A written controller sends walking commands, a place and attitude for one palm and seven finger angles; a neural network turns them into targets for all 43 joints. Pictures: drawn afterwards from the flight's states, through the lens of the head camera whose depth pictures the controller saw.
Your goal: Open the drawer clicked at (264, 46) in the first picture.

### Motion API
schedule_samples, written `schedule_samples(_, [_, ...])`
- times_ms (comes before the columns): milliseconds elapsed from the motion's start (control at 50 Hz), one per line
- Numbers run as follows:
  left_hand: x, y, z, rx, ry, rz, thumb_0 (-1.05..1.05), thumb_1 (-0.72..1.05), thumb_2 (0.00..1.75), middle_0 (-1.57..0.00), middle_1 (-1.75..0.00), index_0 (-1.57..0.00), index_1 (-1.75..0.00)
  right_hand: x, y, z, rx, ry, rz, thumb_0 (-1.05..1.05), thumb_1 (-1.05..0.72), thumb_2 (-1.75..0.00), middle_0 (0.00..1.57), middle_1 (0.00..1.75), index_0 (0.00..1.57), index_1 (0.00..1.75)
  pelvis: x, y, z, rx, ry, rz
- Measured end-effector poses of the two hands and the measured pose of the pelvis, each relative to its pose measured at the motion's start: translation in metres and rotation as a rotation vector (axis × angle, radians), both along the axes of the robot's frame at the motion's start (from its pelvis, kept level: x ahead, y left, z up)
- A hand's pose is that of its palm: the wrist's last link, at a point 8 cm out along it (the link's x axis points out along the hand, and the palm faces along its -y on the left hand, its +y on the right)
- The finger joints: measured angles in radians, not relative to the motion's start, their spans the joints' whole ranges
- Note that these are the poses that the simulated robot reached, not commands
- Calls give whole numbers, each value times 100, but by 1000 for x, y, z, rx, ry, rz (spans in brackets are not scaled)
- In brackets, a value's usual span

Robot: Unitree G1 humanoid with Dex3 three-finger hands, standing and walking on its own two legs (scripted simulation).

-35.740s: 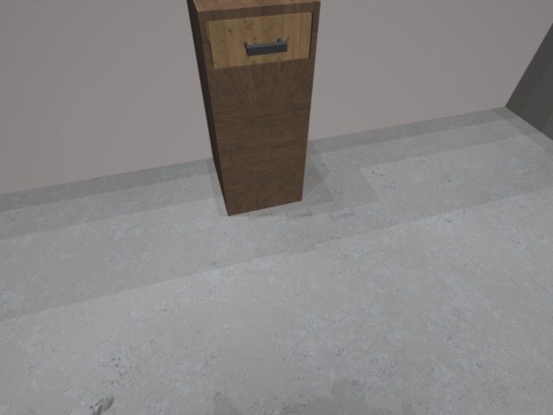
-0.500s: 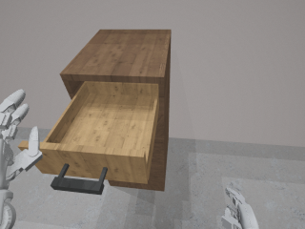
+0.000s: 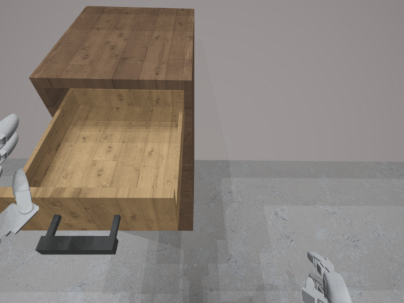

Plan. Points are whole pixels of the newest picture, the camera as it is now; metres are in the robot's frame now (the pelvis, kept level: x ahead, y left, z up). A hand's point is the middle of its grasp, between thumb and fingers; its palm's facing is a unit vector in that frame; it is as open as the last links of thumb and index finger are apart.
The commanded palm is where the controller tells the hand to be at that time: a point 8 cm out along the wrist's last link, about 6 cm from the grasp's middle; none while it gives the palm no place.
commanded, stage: step back with the hand held close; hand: left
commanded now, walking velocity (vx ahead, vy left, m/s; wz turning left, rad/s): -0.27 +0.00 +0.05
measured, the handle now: (82, 232) +0.23 +0.24 +0.03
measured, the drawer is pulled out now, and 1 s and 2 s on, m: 0.30 0.30 0.30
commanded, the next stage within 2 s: stop stepping back and stand still in 0.72 s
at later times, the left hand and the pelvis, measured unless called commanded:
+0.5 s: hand out of the picture +0.11 +0.24 +0.20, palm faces +0.39 -0.79 -0.46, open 7.5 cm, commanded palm +0.04 +0.29 +0.22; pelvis -0.09 +0.01 +0.00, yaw +0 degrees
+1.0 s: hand out of the picture -0.05 +0.25 +0.20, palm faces +0.38 -0.78 -0.50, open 7.4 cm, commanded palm -0.11 +0.29 +0.22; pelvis -0.24 +0.01 +0.00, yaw -1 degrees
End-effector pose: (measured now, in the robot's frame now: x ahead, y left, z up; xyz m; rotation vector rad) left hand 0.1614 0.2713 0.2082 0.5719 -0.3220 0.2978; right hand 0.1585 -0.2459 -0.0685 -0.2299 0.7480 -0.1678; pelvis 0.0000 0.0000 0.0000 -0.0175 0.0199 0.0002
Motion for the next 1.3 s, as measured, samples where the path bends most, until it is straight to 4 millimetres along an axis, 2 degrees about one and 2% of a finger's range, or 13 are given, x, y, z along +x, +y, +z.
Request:
schedule_samples(80, [-5, 2, 11, 70, -34, -60, 2, 88, 90, -21, -31, -21, -30, -17, -1, 5, -23, -8, -30, 1, -90, -90, 20, 30, 20, 30, -8, 5, -2, 10, 1, -10])
schedule_samples(180, [-25, 6, 26, 135, -121, -57, 2, 88, 90, -21, -31, -21, -30, -31, 7, 4, -34, -51, -17, 1, -90, -90, 20, 30, 20, 30, -22, 10, -7, 28, -5, -14])
schedule_samples(280, [-46, 10, 22, 100, -137, 28, 2, 88, 90, -21, -31, -21, -30, -46, 18, -11, 2, -72, 3, 1, -90, -90, 20, 30, 20, 30, -38, 9, -12, 28, 13, -22])
schedule_samples(360, [-58, 6, 10, 19, -99, 59, 2, 89, 90, -21, -31, -21, -30, -65, 22, -23, 46, -35, 12, 1, -90, -90, 20, 30, 20, 30, -60, 6, -11, -5, 8, -13])
schedule_samples(440, [-75, 2, 6, -8, -75, 25, 2, 88, 90, -21, -31, -21, -30, -88, 21, -20, 64, 7, 1, 1, -90, -90, 20, 30, 20, 30, -77, 5, -5, 16, 6, -8])
schedule_samples(560, [-106, 12, 13, 54, -99, -20, 2, 88, 90, -21, -31, -21, -30, -111, 19, -7, -10, -4, 7, 1, -90, -90, 20, 30, 20, 30, -103, 14, -7, 9, 19, 21])
schedule_samples(660, [-136, 22, 23, 111, -119, -23, 2, 88, 90, -21, -31, -21, -30, -128, 28, -3, 0, -46, 17, 1, -90, -90, 20, 30, 20, 30, -133, 19, -7, 34, 4, -9])
schedule_samples(760, [-165, 14, 25, 107, -139, -7, 2, 88, 90, -21, -31, -21, -30, -149, 36, -7, 57, -97, 47, 1, -90, -90, 20, 30, 20, 30, -162, 12, -10, 28, 11, -30])
schedule_samples(900, [-206, 2, 9, 52, -59, -32, 2, 88, 90, -21, -31, -21, -30, -205, 28, -12, 69, -24, 26, 1, -90, -90, 20, 30, 20, 30, -216, 9, -5, 26, 5, -14])
schedule_samples(980, [-241, 12, 9, 59, -46, -18, 2, 88, 90, -21, -31, -21, -30, -244, 22, -3, 15, -13, -10, 1, -90, -90, 20, 30, 20, 30, -234, 12, -3, 34, 3, -15])
schedule_samples(1100, [-283, 36, 21, 22, -192, 36, 2, 88, 90, -21, -31, -21, -30, -291, 23, 1, -53, -12, -17, 1, -90, -90, 20, 30, 20, 30, -262, 27, -4, 3, -28, 14])
schedule_samples(1200, [-298, 47, 30, 6, -212, 98, 2, 88, 90, -21, -31, -21, -30, -317, 38, -1, 17, -12, -17, 1, -90, -90, 20, 30, 20, 30, -276, 27, 5, -18, -29, 24])
schedule_samples(1300, [-299, 33, 17, -5, -126, 88, 2, 89, 90, -20, -31, -20, -30, -325, 45, -12, 65, 6, 3, 1, -90, -90, 20, 30, 20, 30, -288, 18, 3, -11, -14, -6])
